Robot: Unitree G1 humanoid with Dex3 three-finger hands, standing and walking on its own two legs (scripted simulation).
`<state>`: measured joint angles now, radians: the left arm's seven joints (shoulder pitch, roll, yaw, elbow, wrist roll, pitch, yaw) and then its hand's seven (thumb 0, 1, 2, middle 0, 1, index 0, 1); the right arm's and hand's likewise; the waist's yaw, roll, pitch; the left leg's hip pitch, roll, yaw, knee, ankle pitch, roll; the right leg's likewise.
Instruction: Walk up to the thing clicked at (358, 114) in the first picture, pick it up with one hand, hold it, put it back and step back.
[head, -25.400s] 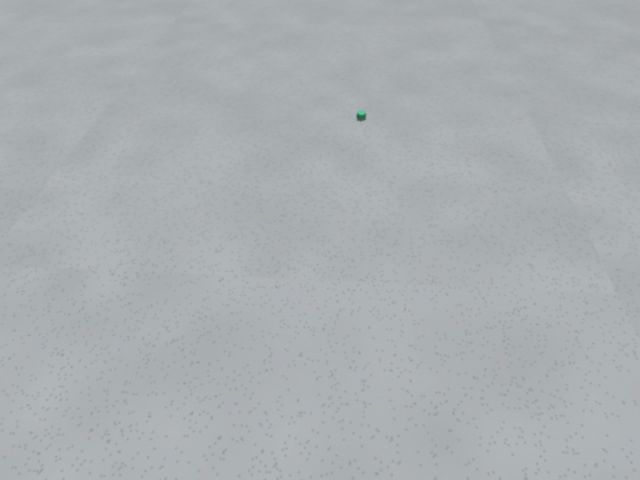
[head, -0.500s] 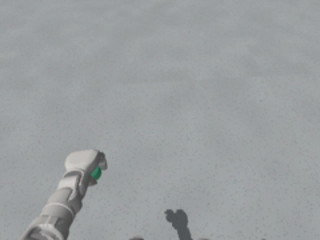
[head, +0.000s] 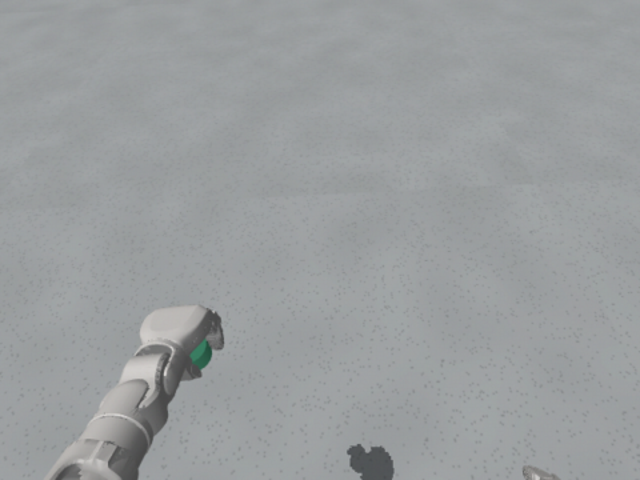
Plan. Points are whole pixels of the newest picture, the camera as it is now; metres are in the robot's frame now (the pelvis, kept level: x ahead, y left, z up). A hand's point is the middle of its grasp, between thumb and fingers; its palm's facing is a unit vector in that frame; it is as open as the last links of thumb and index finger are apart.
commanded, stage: hold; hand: left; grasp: from above
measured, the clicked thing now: (192, 351) +0.34 +0.23 -0.09
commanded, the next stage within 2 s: crouch in 1.50 s
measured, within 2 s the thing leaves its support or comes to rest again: neither
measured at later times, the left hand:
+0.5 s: hand (184, 370) +0.28 +0.21 -0.03, palm faces -0.45 -0.05 -0.89, open 6.6 cm
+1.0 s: hand (182, 373) +0.27 +0.21 -0.02, palm faces -0.43 -0.06 -0.90, open 6.6 cm
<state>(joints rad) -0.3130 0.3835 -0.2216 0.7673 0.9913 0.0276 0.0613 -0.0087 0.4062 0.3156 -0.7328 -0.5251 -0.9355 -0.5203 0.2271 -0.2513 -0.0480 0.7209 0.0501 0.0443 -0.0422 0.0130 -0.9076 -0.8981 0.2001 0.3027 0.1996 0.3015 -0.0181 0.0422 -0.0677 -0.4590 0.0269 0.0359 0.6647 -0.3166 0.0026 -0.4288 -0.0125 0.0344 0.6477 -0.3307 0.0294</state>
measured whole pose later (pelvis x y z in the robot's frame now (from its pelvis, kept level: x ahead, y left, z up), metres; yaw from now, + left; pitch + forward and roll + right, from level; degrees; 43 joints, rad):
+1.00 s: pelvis -0.02 -0.01 +0.01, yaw +0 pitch +0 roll +0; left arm -0.24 0.40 -0.24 0.61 0.97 0.01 -0.04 0.00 0.42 0.32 -0.70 -0.56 -0.91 -0.55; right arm 0.17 -0.25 -0.02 0.68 0.07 0.07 -0.06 0.02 -0.91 -0.90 0.20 0.30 0.20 0.30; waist 0.01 0.06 -0.01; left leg -0.29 0.03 0.04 0.49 -0.21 -0.01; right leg -0.28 -0.01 0.04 0.51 -0.24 0.02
